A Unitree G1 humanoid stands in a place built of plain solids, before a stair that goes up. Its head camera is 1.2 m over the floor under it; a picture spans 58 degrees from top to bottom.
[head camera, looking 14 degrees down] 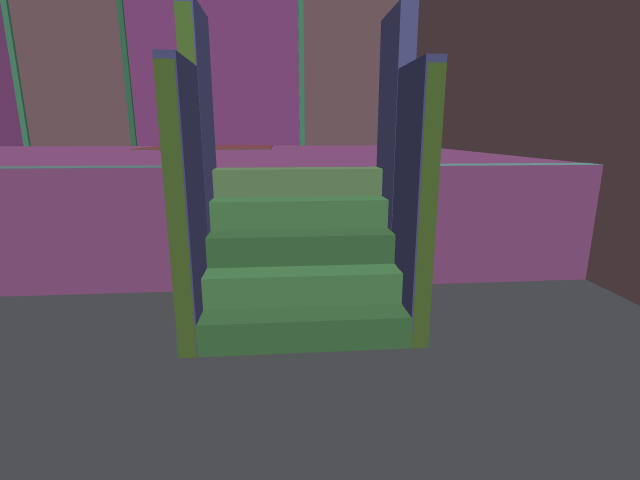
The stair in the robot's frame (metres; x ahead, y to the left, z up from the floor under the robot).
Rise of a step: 0.19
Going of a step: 0.21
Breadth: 1.20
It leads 5 degrees to the left of straight ahead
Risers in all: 5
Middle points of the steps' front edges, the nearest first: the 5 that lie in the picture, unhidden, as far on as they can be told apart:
2.20 0.08 0.19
2.41 0.09 0.38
2.61 0.11 0.57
2.82 0.13 0.76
3.03 0.15 0.95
